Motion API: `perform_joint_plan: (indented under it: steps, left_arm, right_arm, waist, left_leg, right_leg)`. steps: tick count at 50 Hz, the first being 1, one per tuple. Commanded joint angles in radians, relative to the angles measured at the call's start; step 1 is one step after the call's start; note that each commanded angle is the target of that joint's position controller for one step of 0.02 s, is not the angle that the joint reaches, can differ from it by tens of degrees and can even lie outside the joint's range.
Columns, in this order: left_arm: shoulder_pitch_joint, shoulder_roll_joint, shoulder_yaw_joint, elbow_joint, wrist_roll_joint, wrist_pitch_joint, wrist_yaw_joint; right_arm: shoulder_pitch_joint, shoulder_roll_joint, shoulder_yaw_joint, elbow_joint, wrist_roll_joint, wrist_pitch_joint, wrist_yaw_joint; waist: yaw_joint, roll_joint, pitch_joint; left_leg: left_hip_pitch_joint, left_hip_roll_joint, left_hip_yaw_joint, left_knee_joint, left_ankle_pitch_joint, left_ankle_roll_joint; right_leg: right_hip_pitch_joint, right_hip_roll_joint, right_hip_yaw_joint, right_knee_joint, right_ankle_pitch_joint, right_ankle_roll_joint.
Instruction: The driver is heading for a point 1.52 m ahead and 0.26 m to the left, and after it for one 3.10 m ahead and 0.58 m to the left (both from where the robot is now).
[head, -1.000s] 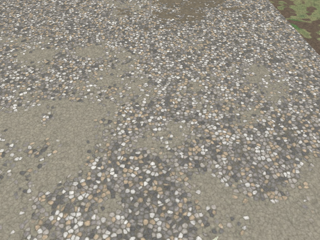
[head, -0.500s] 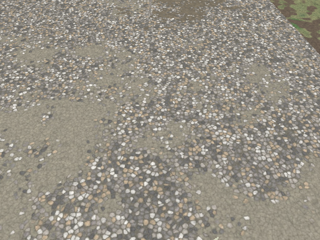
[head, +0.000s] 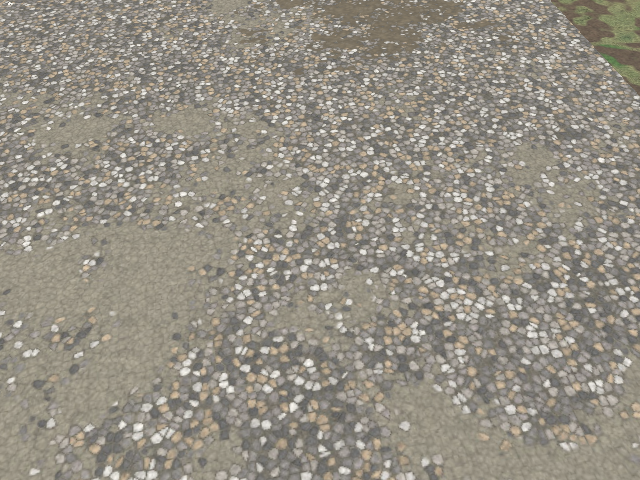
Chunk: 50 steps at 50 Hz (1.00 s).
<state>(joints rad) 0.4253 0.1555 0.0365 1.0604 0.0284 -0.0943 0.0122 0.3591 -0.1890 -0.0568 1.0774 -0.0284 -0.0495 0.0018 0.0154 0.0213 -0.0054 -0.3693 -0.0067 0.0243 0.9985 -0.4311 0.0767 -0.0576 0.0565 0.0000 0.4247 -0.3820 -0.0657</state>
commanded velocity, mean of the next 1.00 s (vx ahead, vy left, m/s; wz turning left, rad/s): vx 0.48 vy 0.00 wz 0.00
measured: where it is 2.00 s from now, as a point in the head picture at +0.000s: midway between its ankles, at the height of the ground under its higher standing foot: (325, 275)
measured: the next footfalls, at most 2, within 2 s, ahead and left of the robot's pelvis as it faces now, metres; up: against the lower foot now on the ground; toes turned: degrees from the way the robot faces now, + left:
left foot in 0.26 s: +0.30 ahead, +0.07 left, +0.00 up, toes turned +3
right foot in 0.80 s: +0.62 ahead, -0.09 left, +0.00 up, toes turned -4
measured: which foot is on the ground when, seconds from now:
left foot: up 0.00-0.24, down 0.26-0.80, up 0.82-1.00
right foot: down 0.00-0.26, up 0.28-0.78, down 0.80-1.00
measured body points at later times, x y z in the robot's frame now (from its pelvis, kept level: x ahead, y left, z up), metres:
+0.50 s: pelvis +0.27 +0.03 +0.01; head +0.28 +0.03 +0.46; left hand +0.35 +0.26 -0.14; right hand +0.24 -0.22 -0.14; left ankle +0.26 +0.07 -0.73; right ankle +0.29 -0.12 -0.66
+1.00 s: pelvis +0.55 -0.03 +0.01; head +0.58 -0.04 +0.46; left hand +0.59 +0.22 -0.13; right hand +0.59 -0.28 -0.14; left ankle +0.51 +0.10 -0.65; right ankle +0.58 -0.09 -0.73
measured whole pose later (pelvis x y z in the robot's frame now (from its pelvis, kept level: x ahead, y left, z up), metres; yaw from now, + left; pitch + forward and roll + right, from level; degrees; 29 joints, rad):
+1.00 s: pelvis +0.55 -0.03 +0.01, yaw +0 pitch +0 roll +0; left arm 0.29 0.20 0.06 1.01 0.02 -0.09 -0.01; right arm 0.28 -0.21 -0.05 0.98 -0.03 -0.07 0.01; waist -0.01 0.03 0.05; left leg -0.46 0.05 -0.01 1.13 -0.29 0.08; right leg -0.19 0.07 -0.11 0.35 -0.16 -0.11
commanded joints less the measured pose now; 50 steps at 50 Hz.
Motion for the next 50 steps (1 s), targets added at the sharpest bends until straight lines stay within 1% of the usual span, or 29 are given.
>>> perform_joint_plan:
  steps: [1, 5, 7, 8, 10, 11, 12, 13, 14, 15, 16, 17, 18, 20, 22, 25, 30, 34, 37, 39, 40, 41, 42, 43, 44, 45, 47, 48, 50]
  left_arm:
    - [0.167, 0.094, 0.008, 0.029, 0.002, 0.003, 0.005]
    - [0.143, 0.087, -0.007, 0.029, -0.011, -0.012, 0.011]
    - [0.114, 0.101, -0.011, 0.023, -0.013, -0.019, 0.014]
    - [0.115, 0.118, -0.010, 0.024, -0.014, -0.023, 0.014]
    - [0.117, 0.145, -0.006, 0.028, -0.018, -0.031, 0.016]
    - [0.105, 0.159, -0.003, 0.026, -0.018, -0.030, 0.017]
    - [0.083, 0.172, -0.001, 0.022, -0.022, -0.025, 0.015]
    - [0.093, 0.146, -0.008, 0.009, -0.020, -0.022, 0.008]
    - [0.186, 0.011, -0.029, -0.014, -0.031, -0.013, 0.000]
    - [0.161, 0.101, -0.001, -0.019, -0.025, -0.004, -0.004]
    - [0.070, 0.123, 0.005, -0.055, -0.015, 0.000, -0.005]
    - [0.006, 0.120, 0.007, -0.068, -0.005, -0.002, -0.010]
    - [-0.003, 0.102, 0.009, -0.067, -0.002, 0.002, -0.014]
    - [0.025, 0.067, 0.007, -0.060, 0.010, 0.024, -0.024]
    - [-0.006, 0.060, 0.010, -0.073, 0.011, 0.038, -0.031]
    - [-0.157, 0.073, 0.015, -0.127, 0.011, 0.050, -0.040]
    - [-0.381, 0.056, 0.004, -0.203, -0.004, 0.046, -0.048]
    - [-0.481, 0.063, 0.002, -0.240, -0.008, 0.041, -0.047]
    - [-0.462, 0.084, 0.010, -0.249, -0.007, 0.030, -0.040]
    - [-0.287, 0.117, 0.030, -0.196, -0.005, 0.019, -0.025]
    - [-0.121, 0.143, 0.045, -0.143, 0.005, 0.009, -0.016]
    - [0.053, 0.227, 0.068, -0.111, 0.031, 0.003, -0.004]
    - [0.076, 0.298, 0.087, -0.104, 0.035, 0.011, -0.012]
    - [-0.003, 0.238, 0.077, -0.112, -0.003, 0.023, -0.023]
    - [-0.109, 0.187, 0.059, -0.128, -0.013, 0.020, -0.027]
    - [-0.155, 0.140, 0.047, -0.129, -0.008, 0.012, -0.030]
    - [-0.149, 0.084, 0.028, -0.102, -0.011, -0.001, -0.021]
    - [-0.119, 0.082, 0.025, -0.086, -0.013, -0.009, -0.018]
    - [-0.075, 0.113, 0.030, -0.069, -0.015, -0.022, -0.014]
  right_arm:
    - [-0.177, -0.041, -0.007, -0.125, 0.003, -0.027, 0.021]
    - [-0.300, -0.014, 0.008, -0.193, 0.000, -0.006, 0.035]
    - [-0.363, 0.000, 0.020, -0.227, 0.006, -0.001, 0.036]
    - [-0.357, -0.015, 0.018, -0.230, 0.008, 0.002, 0.031]
    - [-0.249, -0.075, -0.003, -0.203, 0.014, 0.004, 0.015]
    - [-0.133, -0.105, -0.017, -0.166, 0.017, 0.000, 0.007]
    - [0.002, -0.123, -0.031, -0.118, 0.014, -0.004, -0.001]
    - [0.120, -0.183, -0.049, -0.089, -0.007, -0.008, -0.010]
    - [0.145, -0.257, -0.060, -0.097, -0.030, -0.011, -0.003]
    - [0.088, -0.240, -0.060, -0.096, 0.009, -0.005, 0.010]
    - [-0.043, -0.182, -0.042, -0.120, 0.021, -0.008, 0.012]
    - [-0.101, -0.121, -0.027, -0.129, 0.022, -0.020, 0.016]
    - [-0.114, -0.096, -0.017, -0.123, 0.014, -0.032, 0.015]
    - [-0.071, -0.060, 0.000, -0.092, 0.012, -0.050, 0.005]
    - [-0.014, -0.072, 0.002, -0.069, 0.015, -0.064, 0.001]
    - [0.047, -0.094, 0.003, -0.058, 0.017, -0.064, -0.001]
    - [0.145, -0.084, 0.015, -0.042, 0.020, -0.063, -0.003]
    - [0.207, -0.094, 0.017, -0.021, 0.012, -0.061, -0.013]
    - [0.186, -0.113, 0.014, -0.018, 0.003, -0.058, -0.022]
    - [0.161, -0.135, 0.008, -0.018, 0.002, -0.054, -0.025]
    - [0.141, -0.136, 0.009, -0.024, 0.009, -0.050, -0.023]
    - [0.134, -0.100, 0.020, -0.059, 0.020, -0.052, -0.019]
    - [0.268, -0.004, 0.033, -0.065, 0.060, -0.048, -0.008]
    - [0.179, -0.111, 0.006, -0.063, 0.030, -0.042, -0.013]
    - [0.088, -0.105, 0.003, -0.098, 0.024, -0.047, -0.009]
    - [0.048, -0.088, 0.004, -0.105, 0.021, -0.050, -0.006]
    - [0.062, -0.055, 0.004, -0.099, -0.004, -0.025, 0.005]
    - [0.068, -0.040, 0.004, -0.097, -0.006, -0.014, 0.011]
    - [0.048, -0.033, 0.002, -0.102, -0.006, 0.003, 0.021]
  waist:
    - [0.029, -0.097, 0.139]
    - [0.004, -0.119, 0.159]
    - [-0.005, -0.132, 0.171]
    - [-0.013, -0.149, 0.152]
    - [-0.069, -0.155, 0.074]
    - [-0.122, -0.146, 0.008]
    - [-0.187, -0.132, -0.054]
    - [-0.218, -0.070, -0.122]
    - [-0.136, 0.140, -0.215]
    - [-0.126, 0.088, -0.207]
    - [-0.069, 0.042, -0.038]
    - [-0.059, -0.017, 0.047]
    - [-0.025, -0.038, 0.075]
    - [0.020, -0.020, 0.071]
    - [0.029, 0.000, 0.079]
    - [0.007, 0.015, 0.112]
    - [-0.051, 0.031, 0.122]
    - [-0.081, 0.046, 0.121]
    - [-0.047, 0.057, 0.104]
    - [0.031, 0.068, 0.011]
    - [0.103, 0.049, -0.072]
    - [0.158, -0.037, -0.198]
    - [0.087, -0.258, -0.306]
    - [0.075, -0.072, -0.223]
    - [0.039, -0.064, -0.077]
    - [0.014, -0.028, -0.009]
    - [-0.038, -0.052, 0.027]
    - [-0.046, -0.062, 0.026]
    - [-0.057, -0.064, 0.041]
  left_leg:
    - [-0.462, 0.050, 0.009, 0.100, 0.071, 0.000]
    - [-0.363, 0.009, 0.086, -0.090, 0.201, -0.007]
    - [-0.207, -0.017, 0.115, -0.283, 0.266, 0.003]
    - [-0.108, -0.043, 0.139, -0.328, 0.280, 0.016]
    - [0.072, -0.084, 0.141, -0.359, 0.300, 0.047]
    - [0.193, -0.095, 0.122, -0.397, 0.317, 0.065]
    - [0.343, -0.079, 0.102, -0.473, 0.350, 0.080]
    - [0.519, 0.065, -0.051, -0.507, 0.194, 0.110]
    - [0.664, 0.373, -0.526, -0.583, 0.103, 0.221]
    - [0.593, 0.394, -0.769, -0.751, -0.037, 0.276]
    - [0.446, 0.375, -0.627, -0.790, -0.118, 0.248]
    - [0.315, 0.329, -0.516, -0.823, -0.021, 0.224]
    - [0.238, 0.285, -0.422, -0.836, 0.092, 0.195]
    - [0.160, 0.235, -0.289, -0.851, 0.270, 0.167]
    - [0.159, 0.213, -0.219, -0.862, 0.381, 0.162]
    - [0.196, 0.190, -0.157, -0.898, 0.412, 0.150]
    - [0.285, 0.157, -0.079, -0.882, 0.609, 0.107]
    - [0.415, 0.186, -0.069, -0.838, 0.724, 0.109]
    - [0.491, 0.217, -0.056, -0.746, 0.941, 0.107]
    - [0.499, 0.207, -0.036, -0.541, 1.157, 0.084]
    - [0.412, 0.176, -0.008, -0.352, 1.073, 0.066]
    - [0.199, 0.128, 0.024, -0.059, 0.717, 0.050]
    - [-0.155, -0.067, 0.043, 0.306, -0.078, 0.011]
    - [-0.238, -0.014, -0.083, 0.359, -0.031, 0.030]
    - [-0.259, 0.025, -0.083, 0.315, 0.066, 0.031]
    - [-0.230, 0.056, -0.078, 0.264, 0.120, 0.028]
    - [-0.146, 0.089, -0.069, 0.179, 0.151, 0.010]
    - [-0.127, 0.089, -0.060, 0.156, 0.157, 0.001]
    - [-0.160, 0.088, -0.051, 0.133, 0.181, -0.010]
  right_leg:
    - [0.235, -0.291, 0.288, -0.204, 0.534, -0.132]
    - [0.110, -0.222, 0.149, -0.251, 0.703, -0.111]
    - [0.013, -0.204, 0.097, -0.265, 0.781, -0.098]
    - [-0.009, -0.211, 0.086, -0.249, 0.901, -0.094]
    - [0.016, -0.234, 0.067, -0.110, 1.166, -0.074]
    - [0.029, -0.231, 0.058, 0.032, 1.202, -0.061]
    - [-0.005, -0.209, 0.039, 0.214, 1.127, -0.047]
    - [-0.149, -0.161, 0.018, 0.469, 0.832, -0.044]
    - [-0.395, -0.009, -0.027, 0.874, -0.058, -0.020]
    - [-0.504, 0.011, 0.073, 1.002, -0.067, -0.037]
    - [-0.562, -0.061, 0.070, 0.974, 0.034, -0.046]
    - [-0.543, -0.092, 0.060, 0.924, 0.089, -0.048]
    - [-0.499, -0.117, 0.062, 0.875, 0.110, -0.045]
    - [-0.419, -0.141, 0.056, 0.790, 0.107, -0.025]
    - [-0.440, -0.148, 0.028, 0.727, 0.121, -0.009]
    - [-0.557, -0.168, -0.011, 0.611, 0.223, 0.016]
    - [-0.579, -0.137, -0.071, 0.326, 0.381, 0.036]
    - [-0.571, -0.101, -0.096, 0.198, 0.381, 0.014]
    - [-0.496, -0.066, -0.103, 0.133, 0.279, -0.029]
    - [-0.285, -0.006, -0.118, 0.081, 0.222, -0.068]
    - [-0.068, -0.019, -0.102, 0.020, 0.274, -0.094]
    - [0.194, -0.238, 0.131, 0.020, 0.197, -0.146]
    - [0.427, -0.507, 0.629, -0.085, 0.170, -0.303]
    - [0.328, -0.445, 0.625, -0.140, 0.089, -0.264]
    - [0.174, -0.410, 0.465, -0.174, 0.125, -0.227]
    - [0.061, -0.367, 0.367, -0.210, 0.235, -0.200]
    - [-0.061, -0.290, 0.223, -0.246, 0.342, -0.146]
    - [-0.077, -0.279, 0.195, -0.255, 0.388, -0.142]
    - [-0.083, -0.271, 0.126, -0.276, 0.443, -0.134]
